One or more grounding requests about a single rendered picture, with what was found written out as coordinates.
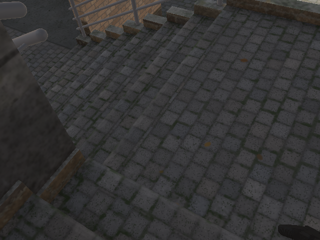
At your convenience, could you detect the right robot hand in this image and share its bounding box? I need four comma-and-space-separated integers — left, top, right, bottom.
278, 224, 320, 240

